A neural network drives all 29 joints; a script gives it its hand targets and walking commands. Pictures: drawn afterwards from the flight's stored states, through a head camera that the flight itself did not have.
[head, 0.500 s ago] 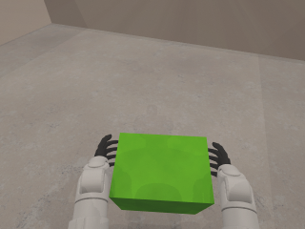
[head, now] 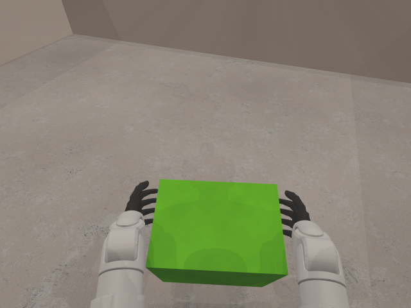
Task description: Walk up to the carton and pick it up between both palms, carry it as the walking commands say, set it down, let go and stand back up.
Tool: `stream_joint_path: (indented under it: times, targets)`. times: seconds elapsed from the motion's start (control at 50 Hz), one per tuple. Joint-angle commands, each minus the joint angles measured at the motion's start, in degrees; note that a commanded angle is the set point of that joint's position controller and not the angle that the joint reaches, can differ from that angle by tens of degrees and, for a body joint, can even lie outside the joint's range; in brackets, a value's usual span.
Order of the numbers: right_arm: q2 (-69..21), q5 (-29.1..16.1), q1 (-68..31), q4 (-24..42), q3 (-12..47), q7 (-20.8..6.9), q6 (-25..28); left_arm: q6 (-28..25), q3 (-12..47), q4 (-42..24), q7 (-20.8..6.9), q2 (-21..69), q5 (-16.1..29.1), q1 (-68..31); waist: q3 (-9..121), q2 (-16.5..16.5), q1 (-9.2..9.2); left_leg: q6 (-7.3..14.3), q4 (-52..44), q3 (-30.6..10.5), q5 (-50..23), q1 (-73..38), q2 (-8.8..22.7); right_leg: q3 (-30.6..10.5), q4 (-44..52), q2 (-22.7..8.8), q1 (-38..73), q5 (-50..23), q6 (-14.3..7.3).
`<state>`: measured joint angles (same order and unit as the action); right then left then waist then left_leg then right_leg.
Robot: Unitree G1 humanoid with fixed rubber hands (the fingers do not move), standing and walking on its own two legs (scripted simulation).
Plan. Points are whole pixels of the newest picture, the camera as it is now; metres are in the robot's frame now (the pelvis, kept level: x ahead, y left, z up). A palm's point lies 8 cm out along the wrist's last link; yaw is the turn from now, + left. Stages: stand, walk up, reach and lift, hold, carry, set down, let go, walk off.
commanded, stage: hold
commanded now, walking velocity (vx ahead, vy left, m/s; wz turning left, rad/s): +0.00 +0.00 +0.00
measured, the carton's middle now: (215, 237) +0.29 +0.01 -0.04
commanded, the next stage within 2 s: carry in 0.36 s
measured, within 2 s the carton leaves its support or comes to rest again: neither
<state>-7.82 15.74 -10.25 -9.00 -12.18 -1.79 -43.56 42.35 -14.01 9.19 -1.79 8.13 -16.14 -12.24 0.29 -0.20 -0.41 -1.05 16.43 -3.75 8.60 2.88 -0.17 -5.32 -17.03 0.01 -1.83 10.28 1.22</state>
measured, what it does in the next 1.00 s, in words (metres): shifts its weight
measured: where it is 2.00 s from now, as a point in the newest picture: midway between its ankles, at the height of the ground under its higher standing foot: outside the picture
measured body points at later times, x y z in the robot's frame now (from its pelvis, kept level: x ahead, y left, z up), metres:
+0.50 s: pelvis -0.01 +0.00 -0.01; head -0.05 +0.00 +0.44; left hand +0.28 +0.17 +0.04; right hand +0.27 -0.16 +0.03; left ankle +0.01 +0.13 -0.75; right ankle +0.00 -0.14 -0.75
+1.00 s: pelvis -0.05 +0.06 -0.03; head -0.06 +0.05 +0.42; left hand +0.24 +0.23 +0.05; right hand +0.24 -0.10 +0.03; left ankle +0.01 +0.13 -0.75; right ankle -0.01 -0.12 -0.75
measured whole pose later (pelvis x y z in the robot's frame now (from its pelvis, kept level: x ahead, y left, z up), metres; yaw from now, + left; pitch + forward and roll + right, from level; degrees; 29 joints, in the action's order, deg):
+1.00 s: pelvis -0.05 +0.06 -0.03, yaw +0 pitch +3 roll -1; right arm -8.2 6.4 -12.6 11.5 -9.8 9.9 -69.4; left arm 67.9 -10.5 -11.2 11.8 8.5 -5.5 -14.3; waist 6.7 1.2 -1.6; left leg 4.2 39.8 3.4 15.3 28.3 -1.8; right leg -1.8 -39.8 -4.8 -26.6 18.6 1.8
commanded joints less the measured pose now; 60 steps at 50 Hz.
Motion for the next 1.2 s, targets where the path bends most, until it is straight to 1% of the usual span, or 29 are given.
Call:
stream_joint_path:
  times: [0.0, 0.06, 0.18, 0.24, 0.28, 0.32, 0.34, 0.38, 0.44, 0.48, 0.52, 0.54, 0.58, 0.64, 0.66, 0.68, 0.74, 0.78, 0.84, 0.88, 0.94, 0.98, 1.02, 1.04, 1.06, 1.08, 1.1, 1.12, 1.18]
  targets:
    - [-46.78, -14.88, -28.59, 7.26, 32.88, -14.14, 3.19, -1.49, 34.5, -4.07, -14.76, 48.48, 14.71, -22.74, 13.81, -0.34, 0.18, 0.05, -0.73, 1.21, -14.43, -7.58, -5.88, 0.95, 3.05, 6.13, 1.63, -14.33, -0.34]
    - [-46.57, -16.51, -29.09, 10.48, 34.64, -13.78, 3.38, -1.41, 35.5, -5.12, -14.55, 48.29, 15.43, -21.55, 13.49, 0.38, -0.46, 0.35, -0.58, 1.28, -15.32, -6.49, -6.07, 1.22, 2.41, 6.07, 2.47, -15.29, -0.23]
    - [-47.23, -16.95, -25.71, 10.73, 36.04, -13.14, 3.05, -2.01, 37.76, -8.13, -13.78, 48.13, 17.42, -21.56, 15.61, -2.4, -0.3, 0.27, 0.47, 0.67, -17.19, -8.05, -5.99, 1.59, 1.84, 6.6, 2.05, -17.17, 0.25]
    - [-45.81, -17.25, -23.97, 11.9, 36.41, -12.55, 3.33, -1.58, 37.97, -8.04, -13.49, 47.35, 16.52, -17.95, 15.2, 1.63, -0.43, 0.07, 0.54, 1.11, -16.97, -7.03, -6.45, 0.69, 1.69, 5.62, 3.18, -19.4, -0.03]
    - [-44.33, -15.9, -24.33, 11.45, 34.69, -12.65, 3.11, -1.25, 37.0, -6.77, -13.45, 46.69, 15.94, -18.19, 13.05, 0.61, 0.87, -0.17, 0.41, 1.61, -15.18, -6.99, -6.53, 1.31, 2.26, 6.09, 0.99, -15.94, 0.0]
    - [-45.64, -16.68, -24.97, 10.5, 35.49, -13.15, 3.18, -1.62, 37.5, -7.09, -13.58, 47.26, 16.64, -20.09, 11.93, 0.3, 0.02, 0.0, 0.19, 1.17, -13.82, -5.68, -6.04, 1.6, 2.64, 6.33, 1.38, -13.25, -0.44]
    - [-47.2, -18.5, -30.04, 14.8, 39.53, -12.92, 3.31, -0.97, 39.39, -7.04, -13.37, 48.1, 19.01, -23.12, 21.17, 1.6, 0.07, 0.77, 11.24, 1.3, -18.2, -1.2, 7.96, 2.02, -8.36, -6.29, -1.58, -14.31, -0.96]
    - [-48.33, -20.53, -32.3, 15.37, 40.57, -12.42, 1.85, 0.28, 40.73, -11.7, -13.07, 49.59, 21.08, -26.42, 18.78, 3.22, -0.03, 1.49, 11.34, -1.01, -5.95, 6.03, 6.04, -0.97, -9.8, -6.73, -6.55, -5.45, -1.47]
    - [-47.23, -22.73, -29.77, 16.94, 42.17, -11.86, -2.16, 4.0, 43.13, -13.42, -12.03, 49.16, 22.72, -24.8, 20.2, -0.8, -0.1, 1.05, 15.33, -0.59, -3.72, 12.83, 5.21, -4.71, -11.15, -10.53, -8.89, -4.83, -2.66]
    - [-48.02, -25.61, -31.46, 20.26, 43.91, -11.47, -5.69, 7.45, 45.07, -13.98, -11.48, 49.84, 25.17, -23.95, 19.13, -4.65, -0.36, 0.89, 20.81, 0.01, -3.8, 17.33, 4.48, -10.41, -10.13, -14.15, -10.24, -7.27, -4.85]
    - [-48.31, -28.22, -33.28, 22.92, 46.06, -11.36, -9.46, 10.98, 45.23, -14.41, -11.09, 49.47, 26.42, -22.29, 19.67, -11.46, 0.13, 0.67, 21.49, 1.76, 9.47, 20.85, 3.36, -12.57, -8.84, -17.36, -10.66, -11.51, -6.71]
    - [-47.21, -29.75, -35.09, 24.56, 46.36, -11.39, -11.31, 12.75, 45.04, -13.06, -10.86, 49.88, 26.52, -20.07, 19.23, -11.87, 0.35, 1.13, 18.45, 2.67, 12.66, 19.55, 2.93, -12.28, -8.74, -17.31, -12.9, -11.11, -6.48]
    - [-47.33, -31.06, -32.17, 21.97, 46.0, -11.3, -15.03, 15.79, 46.51, -16.24, -10.64, 50.04, 28.24, -21.48, 18.39, -10.35, 0.54, 1.07, 15.33, 3.7, 8.52, 16.2, 2.1, -10.05, -10.19, -14.57, -17.01, -8.05, -4.63]
    - [-48.66, -32.86, -34.33, 21.51, 44.45, -11.5, -18.74, 19.67, 48.01, -20.7, -10.35, 51.67, 30.93, -28.35, 20.42, 5.88, -0.26, 4.97, 11.16, -4.5, -9.99, 13.28, 9.72, 3.12, -22.79, -4.91, -20.94, 1.13, -0.31]
    - [-48.55, -33.42, -35.1, 21.94, 44.11, -11.41, -19.81, 20.88, 48.36, -21.53, -10.36, 51.89, 32.0, -30.94, 20.28, 7.37, -0.18, 6.65, 9.02, -6.54, -10.5, 14.14, 12.17, 6.28, -24.85, -2.24, -21.82, 7.44, 0.41]
    - [-49.24, -34.54, -37.59, 22.53, 43.91, -11.19, -20.62, 21.75, 48.11, -20.37, -10.48, 52.65, 32.71, -31.51, 19.76, 6.83, -0.31, 6.86, 8.21, -5.68, -7.88, 14.29, 12.22, 7.92, -22.39, -1.79, -22.25, 10.84, 0.56]
    - [-49.66, -33.46, -36.32, 22.32, 42.73, -9.73, -22.64, 24.63, 47.48, -17.16, -10.83, 55.16, 34.79, -30.75, 18.78, 7.8, -0.02, 5.96, 10.13, -2.89, -3.58, 19.77, 9.18, 7.89, -19.23, -3.25, -18.38, 8.31, -0.27]
    - [-51.67, -33.99, -37.05, 23.27, 42.47, -9.8, -23.53, 25.15, 48.17, -20.13, -10.48, 57.15, 35.65, -33.24, 22.05, 4.81, -0.34, 4.72, 14.5, 0.91, -4.87, 19.7, 7.46, 3.98, -19.38, -6.71, -16.44, 3.2, -1.58]
    - [-52.7, -34.97, -38.79, 25.94, 43.03, -10.03, -24.65, 26.1, 47.67, -21.25, -9.98, 57.43, 35.37, -32.03, 22.96, 3.9, -0.03, 4.53, 11.28, -0.66, 0.43, 17.39, 7.89, 6.84, -21.82, -4.47, -19.67, 6.46, -0.79]
    - [-53.41, -35.28, -38.23, 27.04, 43.38, -9.75, -25.16, 26.6, 48.38, -23.96, -9.86, 57.7, 36.47, -33.16, 23.23, 5.04, 0.05, 6.34, 9.1, -2.45, -1.14, 14.1, 9.29, 11.36, -22.73, -1.66, -22.29, 9.83, 0.4]
    - [-52.3, -34.17, -36.95, 27.43, 42.69, -9.22, -25.46, 27.48, 47.33, -20.67, -10.15, 57.44, 36.15, -29.89, 21.35, 4.3, 0.33, 7.22, 7.6, -2.26, 4.05, 17.11, 9.81, 11.68, -22.42, -2.11, -21.24, 10.57, -0.52]
    - [-51.59, -33.53, -38.73, 30.37, 43.58, -9.06, -25.19, 27.18, 47.38, -19.87, -10.7, 58.32, 36.05, -28.63, 22.3, 2.59, 0.35, 5.77, 8.78, -0.84, 6.6, 19.38, 7.67, 10.05, -21.63, -3.0, -18.23, 7.38, -0.97]
    - [-52.99, -34.21, -39.54, 29.93, 44.14, -9.03, -25.23, 27.02, 47.41, -21.83, -10.5, 58.35, 36.84, -31.25, 23.73, 1.07, -0.17, 4.23, 11.98, 1.23, 2.76, 22.13, 6.35, 6.98, -19.27, -6.09, -13.35, 4.28, -1.81]
    - [-52.92, -34.24, -38.67, 30.95, 44.39, -9.17, -25.44, 26.96, 47.61, -22.1, -10.46, 58.95, 37.02, -30.37, 23.65, -1.94, -0.57, 3.19, 14.18, 2.24, 4.36, 24.1, 5.57, 3.35, -17.67, -9.08, -12.53, 4.4, -2.64]
    - [-52.6, -34.0, -36.9, 29.48, 44.21, -9.14, -25.73, 26.85, 47.52, -22.46, -10.11, 58.27, 36.55, -28.63, 24.06, -5.32, -0.67, 2.33, 18.3, 3.93, 7.29, 25.22, 3.94, -2.05, -14.49, -13.24, -11.65, 3.72, -4.48]
    - [-53.83, -35.14, -37.1, 29.45, 45.08, -9.47, -26.09, 27.06, 46.59, -21.97, -10.01, 57.97, 35.75, -26.97, 23.34, -12.43, -0.78, 1.27, 26.69, 6.66, 13.32, 26.82, 1.99, -9.28, -9.39, -18.98, -11.7, 3.44, -7.02]
    - [-54.22, -35.84, -38.75, 29.89, 45.52, -9.72, -25.89, 26.86, 46.14, -22.92, -10.15, 56.66, 34.99, -27.01, 21.49, -17.12, -0.43, 0.25, 29.58, 6.88, 17.51, 27.8, 1.87, -13.2, -5.18, -23.32, -13.4, 0.99, -8.45]
    - [-53.76, -35.8, -39.23, 29.8, 45.08, -9.91, -25.89, 26.84, 45.91, -21.91, -10.14, 57.35, 34.56, -26.8, 20.9, -15.98, 0.12, 0.99, 26.35, 5.06, 16.21, 24.13, 3.8, -10.26, -4.9, -22.62, -16.9, 4.79, -7.91]
    - [-54.55, -36.99, -38.73, 28.03, 45.7, -10.64, -26.06, 27.04, 45.8, -22.18, -9.53, 57.82, 33.43, -28.43, 21.23, -5.47, 0.37, 1.81, 15.27, 7.51, 8.81, 11.4, 1.8, 0.71, -13.88, -11.62, -24.35, 4.06, -2.76]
